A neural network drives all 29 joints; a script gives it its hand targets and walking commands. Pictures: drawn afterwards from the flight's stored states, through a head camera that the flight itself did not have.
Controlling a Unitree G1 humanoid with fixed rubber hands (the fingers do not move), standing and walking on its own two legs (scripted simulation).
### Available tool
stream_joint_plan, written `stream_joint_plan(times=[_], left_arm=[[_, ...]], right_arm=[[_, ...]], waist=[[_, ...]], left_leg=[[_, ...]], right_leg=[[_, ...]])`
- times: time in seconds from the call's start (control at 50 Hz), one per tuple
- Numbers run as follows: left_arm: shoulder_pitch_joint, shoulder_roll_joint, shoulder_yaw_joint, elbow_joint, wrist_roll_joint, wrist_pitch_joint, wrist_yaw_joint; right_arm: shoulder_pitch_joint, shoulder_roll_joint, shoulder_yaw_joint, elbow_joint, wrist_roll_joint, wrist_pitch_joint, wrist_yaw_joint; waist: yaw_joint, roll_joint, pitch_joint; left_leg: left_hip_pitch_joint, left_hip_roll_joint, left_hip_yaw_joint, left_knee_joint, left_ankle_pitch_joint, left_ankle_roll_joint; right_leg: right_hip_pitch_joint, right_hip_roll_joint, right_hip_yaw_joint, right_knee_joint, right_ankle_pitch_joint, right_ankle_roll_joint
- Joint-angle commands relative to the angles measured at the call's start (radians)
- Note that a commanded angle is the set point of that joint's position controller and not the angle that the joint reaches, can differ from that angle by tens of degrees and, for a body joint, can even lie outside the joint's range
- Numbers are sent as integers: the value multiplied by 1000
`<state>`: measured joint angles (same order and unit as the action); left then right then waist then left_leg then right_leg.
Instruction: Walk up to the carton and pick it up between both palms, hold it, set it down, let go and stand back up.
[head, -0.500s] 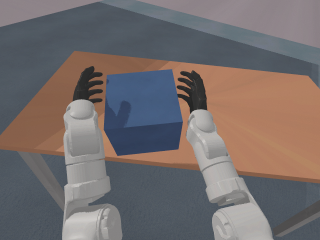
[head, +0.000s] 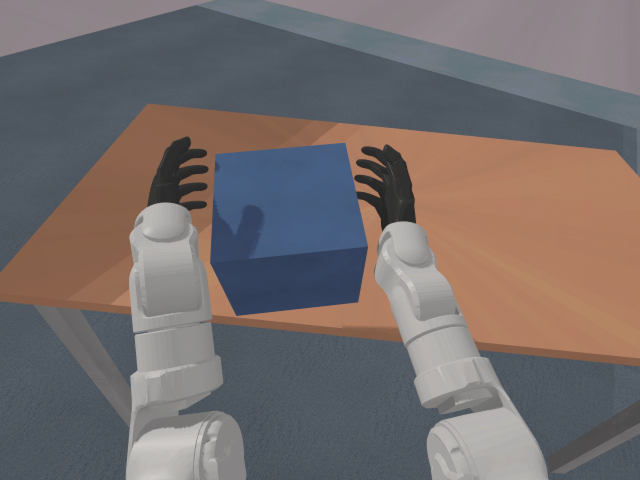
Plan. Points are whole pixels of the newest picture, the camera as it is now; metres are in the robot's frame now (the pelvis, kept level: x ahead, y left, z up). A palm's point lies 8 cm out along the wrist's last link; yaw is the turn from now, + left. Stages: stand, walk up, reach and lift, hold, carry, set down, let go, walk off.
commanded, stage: hold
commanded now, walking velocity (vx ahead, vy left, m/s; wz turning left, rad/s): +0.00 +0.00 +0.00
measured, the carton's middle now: (289, 231) +0.39 +0.00 +0.12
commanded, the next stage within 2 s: none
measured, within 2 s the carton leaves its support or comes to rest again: neither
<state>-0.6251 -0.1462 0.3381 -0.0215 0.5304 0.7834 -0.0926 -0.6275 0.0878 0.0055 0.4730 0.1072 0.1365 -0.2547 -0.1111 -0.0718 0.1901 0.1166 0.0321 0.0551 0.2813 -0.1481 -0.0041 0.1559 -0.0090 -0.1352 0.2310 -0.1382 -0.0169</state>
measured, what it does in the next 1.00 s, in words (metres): stands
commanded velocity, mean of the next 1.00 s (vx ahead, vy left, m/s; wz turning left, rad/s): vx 0.00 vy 0.00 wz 0.00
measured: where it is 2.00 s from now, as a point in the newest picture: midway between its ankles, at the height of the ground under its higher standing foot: outside the picture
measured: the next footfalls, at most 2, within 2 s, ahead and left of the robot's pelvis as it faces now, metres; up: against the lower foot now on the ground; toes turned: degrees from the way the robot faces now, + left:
none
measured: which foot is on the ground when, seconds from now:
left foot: down 0.00-1.00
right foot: down 0.00-1.00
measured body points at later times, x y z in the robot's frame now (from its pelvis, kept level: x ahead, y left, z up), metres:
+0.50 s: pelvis +0.00 +0.00 +0.00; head -0.03 +0.02 +0.45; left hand +0.38 +0.14 +0.19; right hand +0.37 -0.12 +0.18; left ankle +0.03 +0.12 -0.75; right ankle +0.02 -0.10 -0.75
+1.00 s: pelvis +0.00 +0.00 +0.00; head -0.02 +0.02 +0.45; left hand +0.37 +0.14 +0.19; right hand +0.37 -0.12 +0.18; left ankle +0.03 +0.12 -0.75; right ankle +0.02 -0.10 -0.75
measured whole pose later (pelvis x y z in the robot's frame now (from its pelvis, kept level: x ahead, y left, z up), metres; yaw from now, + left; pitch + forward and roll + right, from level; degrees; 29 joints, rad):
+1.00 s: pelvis +0.00 +0.00 +0.00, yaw +0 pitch -14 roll -1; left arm -0.63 -0.14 0.33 -0.03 0.52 0.78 -0.08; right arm -0.64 0.09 -0.01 0.48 0.10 0.12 -0.25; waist -0.11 -0.07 0.20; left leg 0.10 0.03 0.06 0.29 -0.14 0.00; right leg 0.14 -0.01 -0.14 0.23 -0.13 -0.02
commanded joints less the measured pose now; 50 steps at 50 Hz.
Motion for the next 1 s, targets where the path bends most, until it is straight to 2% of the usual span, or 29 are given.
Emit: stream_joint_plan(times=[0.0,0.06,0.14,0.24,0.32,0.42,0.48,0.58,0.6,0.68,0.72,0.78,0.8,0.82,0.86,0.88,0.9,0.92,0.98], left_arm=[[-480,-360,-368,-41,-155,-51,-130],[-469,-356,-347,8,-149,-44,-132],[-503,-351,-345,-3,-157,-53,-135],[-490,-362,-358,5,-162,-61,-130],[-498,-362,-361,-5,-154,-58,-130],[-502,-351,-339,13,-143,-55,-130],[-477,-350,-337,8,-137,-51,-131],[-443,-374,-393,-42,-166,-53,-127],[-445,-374,-401,-46,-167,-55,-127],[-451,-365,-391,-40,-165,-53,-133],[-450,-365,-378,-15,-156,-45,-134],[-460,-367,-376,-29,-156,-41,-132],[-464,-367,-383,-24,-160,-43,-130],[-467,-372,-384,-27,-157,-45,-128],[-481,-368,-392,-43,-169,-53,-123],[-477,-373,-393,-36,-166,-52,-120],[-489,-372,-402,-49,-172,-55,-119],[-476,-376,-403,-49,-171,-56,-117],[-462,-369,-390,-42,-163,-52,-116]], right_arm=[[-575,365,278,-187,25,-39,119],[-587,360,264,-174,20,-35,119],[-583,370,247,-158,0,-36,123],[-596,372,259,-168,2,-48,118],[-581,369,247,-144,0,-47,119],[-590,365,236,-128,-3,-46,129],[-579,365,255,-131,8,-47,125],[-584,364,298,-210,36,-63,112],[-575,363,302,-204,40,-60,107],[-537,350,284,-171,25,-36,108],[-537,339,255,-155,15,-31,115],[-560,339,251,-176,18,-39,126],[-566,335,246,-180,14,-42,127],[-571,337,246,-179,13,-46,129],[-581,354,263,-189,15,-50,126],[-587,355,268,-189,20,-51,126],[-588,353,261,-189,18,-52,126],[-573,350,265,-178,21,-51,127],[-581,357,280,-190,24,-50,122]], waist=[[6,77,-323],[7,63,-297],[2,53,-313],[-1,49,-359],[-7,75,-327],[6,63,-306],[11,61,-316],[-7,73,-387],[-11,75,-376],[-22,61,-321],[-18,76,-267],[-5,88,-274],[-11,87,-284],[-7,99,-291],[-6,77,-333],[0,90,-337],[-11,85,-360],[-9,94,-357],[0,77,-375]], left_leg=[[14,-42,42,-21,181,9],[-6,-43,47,-35,116,21],[-26,-43,51,-51,62,27],[4,-46,44,-24,138,21],[-2,-45,45,-29,128,12],[-16,-43,47,-44,85,24],[0,-46,46,-31,140,22],[66,-45,35,21,296,-2],[72,-45,34,23,300,-6],[48,-41,34,-5,223,2],[16,-36,37,-28,163,2],[4,-32,39,-30,175,0],[10,-31,38,-29,175,-1],[17,-29,37,-25,190,-5],[29,-34,40,-15,193,3],[32,-35,39,-14,201,2],[43,-34,37,-7,210,0],[52,-35,36,-3,228,-4],[45,-39,37,-1,229,2]], right_leg=[[59,34,-23,-1,164,38],[44,31,-17,-15,107,37],[40,25,-17,-13,86,42],[64,32,-19,-6,144,42],[54,32,-26,-6,112,40],[39,29,-25,-11,68,39],[61,32,-20,-7,127,40],[85,45,-25,7,260,40],[77,45,-25,6,253,41],[56,41,-25,-6,185,41],[36,37,-26,-12,117,34],[40,43,-33,-9,93,27],[33,44,-34,-10,83,28],[28,45,-35,-7,89,25],[38,41,-29,-6,117,30],[35,39,-29,-6,122,29],[36,39,-29,-2,143,32],[38,40,-28,0,152,30],[64,41,-24,0,179,36]])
